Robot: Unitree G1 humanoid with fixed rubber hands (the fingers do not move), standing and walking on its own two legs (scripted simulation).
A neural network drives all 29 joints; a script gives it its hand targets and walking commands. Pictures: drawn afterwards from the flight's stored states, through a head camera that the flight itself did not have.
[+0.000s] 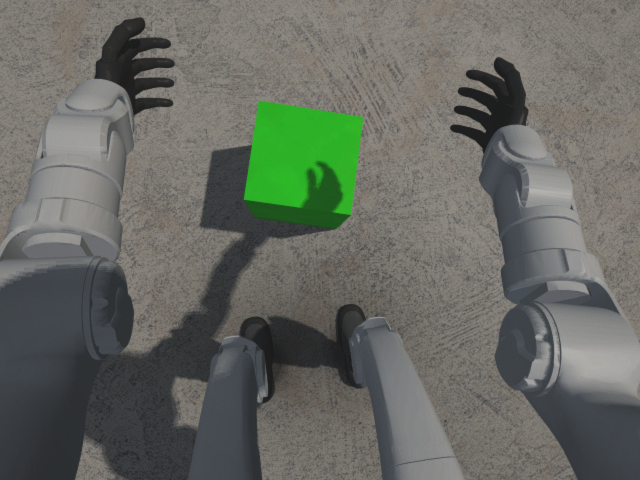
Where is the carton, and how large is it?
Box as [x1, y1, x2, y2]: [244, 101, 362, 228]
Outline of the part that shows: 259,101 244,194 245,202 255,217 336,228 350,214 362,117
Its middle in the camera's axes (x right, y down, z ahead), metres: -0.04 -0.15 +0.89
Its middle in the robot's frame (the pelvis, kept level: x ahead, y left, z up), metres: +0.56 -0.05 -0.54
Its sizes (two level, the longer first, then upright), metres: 0.210 0.200 0.250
